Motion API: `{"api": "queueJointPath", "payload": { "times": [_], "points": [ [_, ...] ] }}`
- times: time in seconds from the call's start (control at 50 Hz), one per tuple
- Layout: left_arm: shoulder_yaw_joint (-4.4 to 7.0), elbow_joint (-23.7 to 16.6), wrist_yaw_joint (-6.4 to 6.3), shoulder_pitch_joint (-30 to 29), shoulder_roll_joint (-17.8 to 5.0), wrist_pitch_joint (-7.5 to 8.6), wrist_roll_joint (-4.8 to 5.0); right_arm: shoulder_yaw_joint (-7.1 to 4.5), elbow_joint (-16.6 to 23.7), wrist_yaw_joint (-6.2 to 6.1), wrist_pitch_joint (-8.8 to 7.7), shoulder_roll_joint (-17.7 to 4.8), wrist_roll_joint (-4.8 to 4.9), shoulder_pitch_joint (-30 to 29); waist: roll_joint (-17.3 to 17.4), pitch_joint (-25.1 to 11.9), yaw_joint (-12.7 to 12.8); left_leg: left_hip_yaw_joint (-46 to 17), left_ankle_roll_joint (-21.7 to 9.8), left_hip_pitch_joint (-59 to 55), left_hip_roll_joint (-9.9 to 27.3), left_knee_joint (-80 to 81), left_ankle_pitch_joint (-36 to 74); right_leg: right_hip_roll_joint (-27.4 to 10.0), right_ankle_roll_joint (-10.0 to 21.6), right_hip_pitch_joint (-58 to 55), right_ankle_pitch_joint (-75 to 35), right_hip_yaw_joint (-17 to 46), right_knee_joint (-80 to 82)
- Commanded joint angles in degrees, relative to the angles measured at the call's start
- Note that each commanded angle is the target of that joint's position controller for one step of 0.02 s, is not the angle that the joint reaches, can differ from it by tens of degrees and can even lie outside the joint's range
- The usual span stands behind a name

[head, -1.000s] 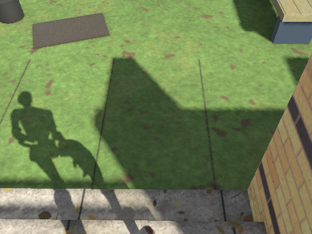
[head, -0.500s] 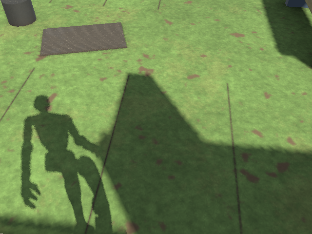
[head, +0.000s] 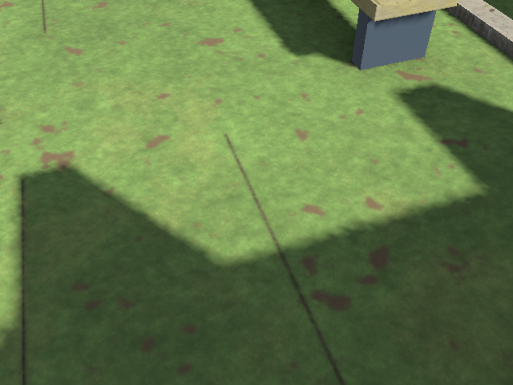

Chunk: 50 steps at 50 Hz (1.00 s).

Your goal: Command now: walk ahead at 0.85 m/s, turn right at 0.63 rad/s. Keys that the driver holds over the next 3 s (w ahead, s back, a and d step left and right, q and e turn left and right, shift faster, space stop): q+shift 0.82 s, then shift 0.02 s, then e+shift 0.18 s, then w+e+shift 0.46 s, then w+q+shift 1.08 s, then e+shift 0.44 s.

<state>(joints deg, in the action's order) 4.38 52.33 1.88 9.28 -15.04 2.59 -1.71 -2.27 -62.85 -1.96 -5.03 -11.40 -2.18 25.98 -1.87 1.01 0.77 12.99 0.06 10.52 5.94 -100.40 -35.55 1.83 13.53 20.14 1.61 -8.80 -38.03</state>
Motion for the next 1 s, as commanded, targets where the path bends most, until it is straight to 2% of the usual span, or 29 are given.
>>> {"api": "queueJointPath", "payload": {
  "times": [0.02, 0.06, 0.1, 0.12, 0.14, 0.16, 0.18, 0.2, 0.24, 0.28, 0.3, 0.32, 0.36, 0.38, 0.4, 0.42, 0.44, 0.46, 0.48, 0.54, 0.62, 0.72, 0.74, 0.76, 0.78, 0.82, 0.88, 0.96, 1.0],
  "points": [
    [2.46, 7.38, -1.59, 24.58, -10.35, 0.28, 1.47, -1.11, 10.79, -0.4, -0.7, -8.6, -1.91, -5.6, -4.1, 0.86, 5.89, -12.86, -1.42, 51.4, 0.02, -3.4, -0.03, -13.91, 3.54, -43.86, -48.61, 23.77, 0.35],
    [0.35, 6.58, -1.72, 18.68, -5.32, 0.8, 1.08, -1.16, 6.68, 0.58, -0.09, -5.51, -2.06, 0.91, 7.79, 0.2, -1.56, -16.07, -0.73, 46.12, -0.2, 10.53, 7.6, -19.46, 5.66, -27.57, -34.31, 29.14, 1.88],
    [0.44, 5.13, -2.35, 11.24, -7.68, 2.51, 0.75, -0.93, 7.13, 0.33, 2.15, -4.02, -2.3, -1.93, 2.26, 4.08, -4.01, -15.96, 2.56, 29.81, 1.47, 33.3, 18.6, -21.23, 7.88, -2.97, -40.67, 27.94, 5.21],
    [-3.24, 3.25, 2.53, 9.68, -0.52, 4.89, -7.49, 1.17, 8.45, 4.74, -0.06, -3.31, -2.56, -6.43, 3.08, -0.06, -2.47, -20.48, 2.47, 22.82, 5.61, 32.37, 31.19, -20.13, 9.76, 11.19, -21.9, 22.07, 0.61],
    [-2.45, 1.74, 2.96, 7.6, -2.43, 5.48, -6.77, 1.88, 6.49, 6.21, -0.71, -1.48, -4.76, -0.42, 2.14, -0.23, -4.94, -16.65, 0.83, 16.63, 1.59, 33.61, 41.21, -14.04, 7.49, 16.66, -15.98, 17.16, -3.36],
    [-3.76, 1.75, 1.64, 9.93, 1.21, 5.86, -6.5, 2.49, 6.15, 6.92, -1.08, -0.73, -5.73, -2.48, 4.76, 1.1, -1.81, -20.81, 1.73, 22.86, 3.91, 43.92, 55.26, -14.05, 2.54, 13.33, -5.6, 15.12, -4.36],
    [-4.73, 1.37, 0.55, 11.08, 2.83, 5.89, -5.49, 2.09, 6.19, 6.65, -1.14, -1.83, -4.65, -6.07, 7.47, -0.74, 0.0, -18.6, 1.08, 13.96, 2.74, 58.33, 71.11, -7.57, -3.53, 15.39, 9.52, 5.96, -7.54],
    [-4.27, 2.25, 0.13, 14.56, -2.06, 5.67, -5.03, 1.09, 6.78, 6.71, -0.42, -3.54, -3.16, -10.9, 3.64, 0.46, 0.32, -11.61, 1.7, 8.14, -2.12, 59.12, 66.49, -5.87, -5.92, 16.86, 12.52, 3.17, -7.33],
    [-4.92, 3.54, 0.11, 18.71, -2.57, 5.19, -2.89, -0.39, 9.91, 6.78, -0.04, -9.66, -2.16, -18.02, 0.03, 3.97, 0.37, -15.07, 1.44, 16.8, 0.35, 60.32, 53.79, -13.45, -5.94, 7.25, 4.21, 12.59, -8.63],
    [-4.42, 4.54, -1.7, 24.01, -3.19, 4.23, -0.54, 0.28, 12.03, 6.7, 0.08, -8.39, -2.8, -24.35, 0.51, 7.88, 4.34, -17.99, -0.37, 34.24, 4.04, 72.48, 51.64, -17.39, -6.73, -12.5, 1.24, 19.0, -12.93],
    [-2.53, 2.64, -5.74, 19.41, -2.99, 1.99, 6.93, 2.03, 15.42, 7.91, 0.08, -2.01, 6.99, -33.99, 1.5, 7.31, 10.81, -13.92, 0.97, 36.18, -1.93, 79.1, 59.26, -12.02, -7.0, -14.12, -4.28, 11.84, -19.02],
    [-2.69, 3.18, -7.25, 20.04, -4.39, 0.6, 5.41, 1.75, 16.38, 8.51, 0.25, -2.78, 7.67, -33.14, -1.24, 6.08, 8.91, -10.99, 0.44, 31.21, -3.45, 80.93, 58.89, -11.62, -7.36, -13.46, -11.93, 10.07, -22.09],
    [-2.26, 2.84, -6.81, 15.09, -3.01, 0.9, 3.51, -0.32, 11.68, 8.16, 1.1, -5.11, 5.12, -10.75, -2.14, -4.32, -2.73, -10.6, -5.59, -1.69, -3.12, 81.21, 65.7, -12.21, -9.14, 3.95, -7.22, 8.16, -42.78],
    [-2.99, 0.98, -4.91, 9.23, -0.34, 2.6, 2.28, -2.2, 6.84, 7.22, 1.84, -10.07, 3.89, 5.81, 10.43, -7.01, -11.2, -10.12, -10.4, -19.22, -1.6, 79.49, 91.98, -1.36, -13.9, 15.78, 17.29, -1.42, -67.99],
    [-4.21, -3.9, -3.73, 12.33, 3.63, 3.06, 3.84, -2.68, 7.21, 5.53, 2.1, -15.45, 1.37, 8.39, 21.42, -18.74, -8.73, -29.77, -22.81, -47.02, 12.4, 61.39, 115.34, 3.06, -19.37, 41.13, 52.71, 5.33, -91.65],
    [-4.4, -9.47, -2.99, 6.97, -0.6, 3.63, 4.93, -3.13, 7.89, 3.64, 3.24, -15.04, 1.86, 8.25, 22.5, -29.69, -11.76, -38.2, -27.99, -54.2, 15.95, 61.94, 110.43, 1.11, -20.34, 48.12, 50.49, 11.31, -92.81],
    [-4.58, -12.32, -2.79, 4.51, -1.84, 3.46, 4.59, -2.78, 11.89, 1.65, 5.01, -13.51, 1.69, 2.6, 13.0, -33.19, -11.02, -40.11, -27.39, -50.65, 17.27, 66.06, 87.38, -2.14, -19.23, 49.49, 47.12, 14.91, -91.35],
    [-4.45, -12.36, -3.47, 3.77, -1.08, 2.43, 3.91, -2.74, 15.29, 0.82, 6.17, -13.73, 1.85, -4.82, -1.32, -25.99, -6.92, -40.07, -23.7, -33.05, 15.59, 72.08, 67.23, -4.1, -17.79, 44.78, 38.72, 14.3, -78.34],
    [-3.85, -11.94, -4.76, 4.68, -0.89, 1.0, 3.97, -2.65, 17.64, -0.08, 6.8, -14.55, 1.4, -9.82, -4.41, -20.54, -3.02, -43.1, -23.41, -18.7, 17.01, 75.35, 54.54, -4.06, -17.89, 42.62, 33.09, 14.57, -74.08],
    [-2.04, -12.7, -6.59, 3.67, -3.11, -1.92, 1.44, -2.3, 22.83, -0.68, 6.14, -14.44, 1.61, -19.57, 2.29, -2.69, 3.23, -27.51, -17.56, 25.03, 0.41, 81.46, 49.69, -1.5, -18.74, 16.42, 13.88, 10.93, -34.71],
    [-2.21, -15.75, -5.7, -2.28, 1.32, -1.32, 2.5, -2.87, 25.25, -2.63, 7.8, -12.79, 4.0, -19.81, 11.28, -13.43, 1.5, -31.44, -13.78, 12.5, -1.66, 77.58, 41.07, 2.14, -21.9, 7.79, 3.09, 14.07, -9.25],
    [0.96, -15.2, -3.53, 0.35, -3.9, -2.22, 1.74, -3.78, 29.01, -2.7, 8.45, -10.75, 4.55, -20.12, 12.91, -7.1, 3.62, -40.43, -7.53, 18.5, -6.37, 73.38, 17.19, 0.85, -17.57, -5.85, 5.48, 14.66, 10.7],
    [2.16, -13.47, -3.23, 6.39, -6.18, -1.83, 0.64, -3.2, 28.91, -2.49, 8.33, -6.86, 4.77, -17.86, 6.8, -9.11, 4.29, -35.56, -4.02, 27.34, -11.44, 59.88, 5.93, -8.07, -14.33, -17.94, 2.69, 19.82, 13.32],
    [3.08, -14.43, -2.83, 6.08, -10.52, -2.09, -1.48, -2.27, 31.37, -1.86, 7.6, -3.79, 4.74, -12.17, -12.33, -14.36, -0.46, -26.43, -1.32, 35.29, -17.85, 43.91, -3.69, -24.42, -5.23, -23.57, -9.05, 36.92, 15.1],
    [3.12, -16.73, -2.83, 1.53, -9.63, -1.7, -2.39, -3.47, 32.38, -0.8, 6.08, -9.47, 3.94, -13.38, -16.11, -15.5, -1.64, -26.91, 0.91, 38.76, -12.83, 31.98, 0.52, -29.29, 1.72, -18.88, -4.91, 47.72, 19.9],
    [1.38, -19.0, -3.48, -6.56, -2.7, -1.9, -0.05, -5.44, 29.69, -0.74, 7.22, -14.76, 3.93, -14.47, -7.33, -8.44, -2.84, -23.37, 2.87, 36.91, -8.5, 24.85, 9.62, -20.04, -1.8, -10.54, 1.59, 30.6, 18.63],
    [0.96, -17.47, -3.79, -4.44, -3.85, -2.34, 0.44, -3.5, 29.06, -0.41, 8.37, -9.54, 3.81, -13.99, -1.59, -6.32, -2.69, -19.85, 3.81, 28.81, -9.13, 23.64, 15.6, -13.41, -2.49, -3.2, -6.8, 21.71, 17.71],
    [-0.28, -14.66, -3.35, -1.39, -1.79, -2.58, 1.32, 0.27, 28.53, 0.25, 7.42, -1.26, 2.71, -15.28, -5.88, -9.28, -3.01, -16.2, 5.28, 12.76, -6.52, 51.81, 11.37, -8.81, -2.81, -2.23, -7.69, 15.9, 16.79],
    [0.88, -14.35, -2.88, 1.59, -5.66, -2.23, 2.34, -0.78, 28.55, 0.1, 7.21, -4.18, 3.27, -16.85, -10.08, -6.56, -1.66, -13.12, 5.38, 9.24, -8.71, 61.19, 10.48, -9.15, -2.09, -2.38, -1.9, 19.32, 16.09]
  ]
}}
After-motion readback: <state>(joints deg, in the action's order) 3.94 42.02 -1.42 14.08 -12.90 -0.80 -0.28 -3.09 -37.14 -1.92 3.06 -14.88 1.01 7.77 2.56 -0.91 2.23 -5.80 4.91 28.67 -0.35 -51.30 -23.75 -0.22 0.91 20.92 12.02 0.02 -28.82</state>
